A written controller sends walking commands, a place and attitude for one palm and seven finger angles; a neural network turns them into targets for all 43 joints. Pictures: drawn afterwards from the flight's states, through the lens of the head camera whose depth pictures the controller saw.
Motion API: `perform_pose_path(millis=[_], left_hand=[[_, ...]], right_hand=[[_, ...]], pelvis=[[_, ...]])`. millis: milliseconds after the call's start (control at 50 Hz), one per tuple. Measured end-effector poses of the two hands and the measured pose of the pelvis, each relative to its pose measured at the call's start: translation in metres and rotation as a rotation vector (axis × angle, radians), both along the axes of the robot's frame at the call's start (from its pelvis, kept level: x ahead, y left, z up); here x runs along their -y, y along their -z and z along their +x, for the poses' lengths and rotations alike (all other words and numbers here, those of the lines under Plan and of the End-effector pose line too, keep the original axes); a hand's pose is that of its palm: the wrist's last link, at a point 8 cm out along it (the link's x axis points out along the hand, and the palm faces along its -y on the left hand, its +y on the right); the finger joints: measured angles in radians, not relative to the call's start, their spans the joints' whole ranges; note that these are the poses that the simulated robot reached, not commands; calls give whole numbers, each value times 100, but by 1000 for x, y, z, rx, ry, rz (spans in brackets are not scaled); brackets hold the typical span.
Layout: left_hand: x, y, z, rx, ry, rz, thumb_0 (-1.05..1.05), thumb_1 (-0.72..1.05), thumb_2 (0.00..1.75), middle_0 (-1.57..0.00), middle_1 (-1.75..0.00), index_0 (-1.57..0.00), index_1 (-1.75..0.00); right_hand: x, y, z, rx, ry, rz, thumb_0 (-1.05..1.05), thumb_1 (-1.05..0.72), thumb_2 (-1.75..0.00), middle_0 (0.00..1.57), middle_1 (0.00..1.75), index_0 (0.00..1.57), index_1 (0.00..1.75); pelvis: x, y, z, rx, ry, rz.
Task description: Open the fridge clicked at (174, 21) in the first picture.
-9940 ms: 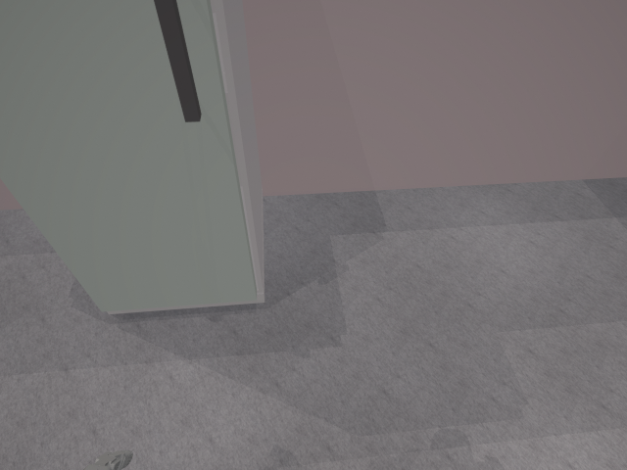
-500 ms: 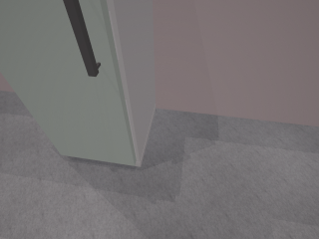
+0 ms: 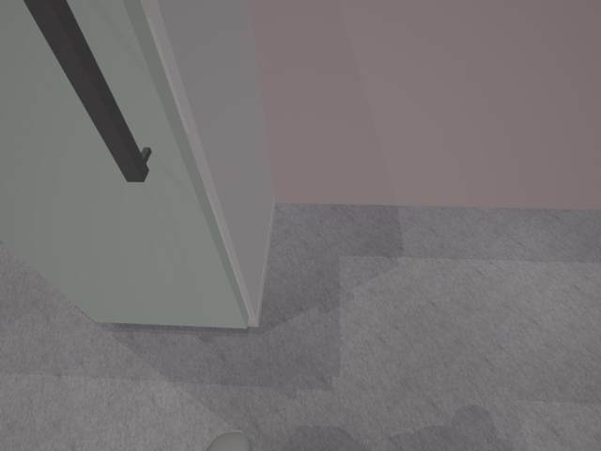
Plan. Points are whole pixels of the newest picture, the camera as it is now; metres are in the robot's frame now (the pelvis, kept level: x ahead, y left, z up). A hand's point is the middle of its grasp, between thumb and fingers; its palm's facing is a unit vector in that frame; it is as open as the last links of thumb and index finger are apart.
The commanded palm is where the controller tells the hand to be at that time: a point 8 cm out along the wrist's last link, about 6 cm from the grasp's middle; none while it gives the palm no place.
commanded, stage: shuffle to correct the standing spot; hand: right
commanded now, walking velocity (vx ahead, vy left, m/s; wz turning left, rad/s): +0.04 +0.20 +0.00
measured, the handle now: (102, 84) +0.52 +0.29 +0.22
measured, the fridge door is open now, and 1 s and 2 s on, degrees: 0 0 0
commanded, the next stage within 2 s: come to a stop and stand still in 1.66 s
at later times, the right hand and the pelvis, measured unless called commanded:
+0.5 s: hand out of the picture +0.09 -0.07 -0.21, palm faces +0.08 +0.99 -0.10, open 7.3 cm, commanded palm none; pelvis +0.08 +0.10 -0.02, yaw -2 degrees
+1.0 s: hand (286, 416) +0.20 +0.05 -0.17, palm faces +0.01 +0.97 -0.25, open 7.4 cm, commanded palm none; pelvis +0.11 +0.24 -0.01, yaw -2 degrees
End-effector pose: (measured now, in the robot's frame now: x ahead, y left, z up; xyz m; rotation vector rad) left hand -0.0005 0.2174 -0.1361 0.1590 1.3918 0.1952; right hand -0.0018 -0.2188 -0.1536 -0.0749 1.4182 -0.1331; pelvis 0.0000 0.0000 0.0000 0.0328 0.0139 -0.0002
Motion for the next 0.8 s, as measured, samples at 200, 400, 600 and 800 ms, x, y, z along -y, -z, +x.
perform_pose_path(millis=[200, 400, 600, 800], left_hand=[[-88, 33, 34, -50, -17, -9, 0, 91, 90, -20, -30, -20, -30], [-121, 2, 123, 83, 71, 69, 0, 91, 90, -19, -29, -20, -30], [-130, -16, 136, 103, 60, 98, 0, 93, 90, -20, -30, -20, -30], [-193, -6, 86, -79, -30, 54, 0, 91, 90, -20, -30, -20, -30]], right_hand=[[-39, -6, 78, 112, -28, -122, 1, -92, -90, 20, 30, 20, 30], [-87, 13, 83, 71, 28, -30, 1, -92, -90, 20, 30, 20, 30], [-110, 16, 96, -1, 23, 31, 1, -92, -90, 20, 30, 20, 30], [-149, 2, 149, 25, -43, -35, 1, -91, -90, 20, 30, 20, 30]], pelvis=[[-66, 19, 37, -10, 26, -19], [-93, 13, 66, -23, 46, 5], [-115, 3, 90, -5, 26, 26], [-174, 2, 105, -23, 14, 13]])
